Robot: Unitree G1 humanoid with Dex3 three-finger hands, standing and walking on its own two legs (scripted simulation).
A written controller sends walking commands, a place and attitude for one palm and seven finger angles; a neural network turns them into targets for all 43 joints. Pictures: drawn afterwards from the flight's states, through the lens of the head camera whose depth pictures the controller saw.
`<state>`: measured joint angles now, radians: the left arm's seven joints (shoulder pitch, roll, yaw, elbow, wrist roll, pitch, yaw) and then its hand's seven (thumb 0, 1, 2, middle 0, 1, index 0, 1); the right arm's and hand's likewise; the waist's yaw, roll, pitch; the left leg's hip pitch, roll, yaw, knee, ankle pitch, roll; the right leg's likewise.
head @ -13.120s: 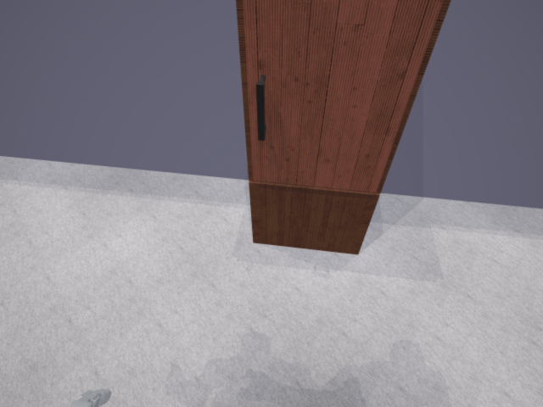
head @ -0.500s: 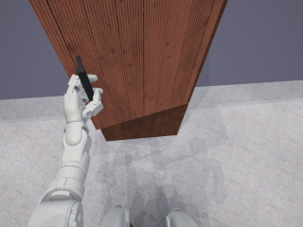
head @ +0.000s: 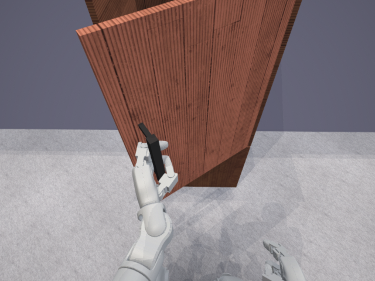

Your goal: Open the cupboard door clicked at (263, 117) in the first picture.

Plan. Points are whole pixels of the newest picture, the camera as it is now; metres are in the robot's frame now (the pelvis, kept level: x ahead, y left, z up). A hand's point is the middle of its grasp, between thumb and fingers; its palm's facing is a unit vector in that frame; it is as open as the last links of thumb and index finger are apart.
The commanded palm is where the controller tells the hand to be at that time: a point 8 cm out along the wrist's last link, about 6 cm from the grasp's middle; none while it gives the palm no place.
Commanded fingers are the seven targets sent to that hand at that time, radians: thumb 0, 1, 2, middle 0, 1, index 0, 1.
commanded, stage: pull the door open along its arc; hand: left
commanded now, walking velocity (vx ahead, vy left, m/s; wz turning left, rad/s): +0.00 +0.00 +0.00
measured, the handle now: (153, 156) +0.38 +0.09 +0.04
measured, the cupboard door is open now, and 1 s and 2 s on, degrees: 35 38 40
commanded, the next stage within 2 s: open thumb and fingers to let go in 0.08 s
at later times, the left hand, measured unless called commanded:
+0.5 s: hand (173, 183) +0.31 +0.05 +0.04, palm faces +0.37 -0.93 -0.04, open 8.4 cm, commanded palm +0.26 +0.08 +0.04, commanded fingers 0.00 -0.29 0.39 -0.31 -1.22 -0.31 -1.22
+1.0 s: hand (174, 184) +0.31 +0.04 +0.04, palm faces +0.29 -0.96 -0.04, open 15.1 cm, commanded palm +0.26 +0.08 +0.04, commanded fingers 0.00 -0.50 0.30 -0.15 -0.30 -0.15 -0.30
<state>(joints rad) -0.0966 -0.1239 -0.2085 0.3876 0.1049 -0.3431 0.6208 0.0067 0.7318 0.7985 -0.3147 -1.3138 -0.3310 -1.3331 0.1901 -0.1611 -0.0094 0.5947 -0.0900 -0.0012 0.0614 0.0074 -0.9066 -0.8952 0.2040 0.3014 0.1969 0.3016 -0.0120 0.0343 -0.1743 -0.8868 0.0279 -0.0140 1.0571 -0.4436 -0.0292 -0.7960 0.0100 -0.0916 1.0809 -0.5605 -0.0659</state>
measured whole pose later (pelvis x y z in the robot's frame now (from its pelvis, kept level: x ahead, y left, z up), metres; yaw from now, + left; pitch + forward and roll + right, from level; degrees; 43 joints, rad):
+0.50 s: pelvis +0.00 -0.03 +0.00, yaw +2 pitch +16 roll +2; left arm 0.01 -0.11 -0.19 0.29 0.08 -0.33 0.58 0.01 0.30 0.64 -0.36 -1.28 -0.37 -1.29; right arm 0.20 -0.19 -0.02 0.60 -0.08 -0.03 0.03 0.01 -0.91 -0.90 0.20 0.30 0.20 0.30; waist 0.00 0.04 -0.18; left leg -0.89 0.02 -0.04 1.05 -0.43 -0.06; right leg -0.81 0.00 -0.11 1.11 -0.59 -0.10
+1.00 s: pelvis +0.00 +0.00 -0.01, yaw +1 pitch +16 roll +1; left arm -0.01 -0.11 -0.26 0.31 0.09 -0.32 0.60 -0.01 -0.49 0.30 -0.25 -0.68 -0.26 -0.69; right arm 0.18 -0.17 -0.01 0.59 -0.08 -0.05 0.03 0.01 -0.91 -0.90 0.20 0.30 0.20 0.30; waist -0.01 0.04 -0.18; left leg -0.91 0.02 -0.02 1.08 -0.45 -0.03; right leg -0.82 0.00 -0.10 1.12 -0.58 -0.07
